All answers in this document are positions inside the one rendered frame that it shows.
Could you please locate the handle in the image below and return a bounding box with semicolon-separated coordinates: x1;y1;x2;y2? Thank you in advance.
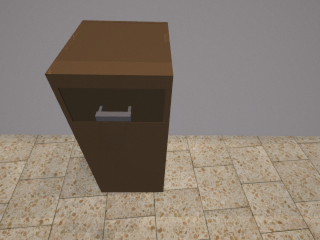
95;106;132;122

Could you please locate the drawer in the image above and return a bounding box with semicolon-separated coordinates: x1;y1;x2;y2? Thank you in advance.
59;87;165;122

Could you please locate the cabinet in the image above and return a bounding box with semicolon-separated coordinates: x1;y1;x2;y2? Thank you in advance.
45;20;174;193

